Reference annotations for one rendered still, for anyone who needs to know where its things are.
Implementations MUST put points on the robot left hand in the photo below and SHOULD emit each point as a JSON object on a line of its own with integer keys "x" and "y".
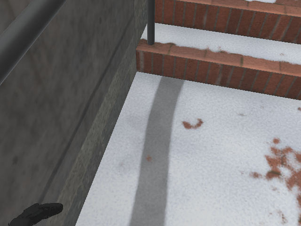
{"x": 36, "y": 212}

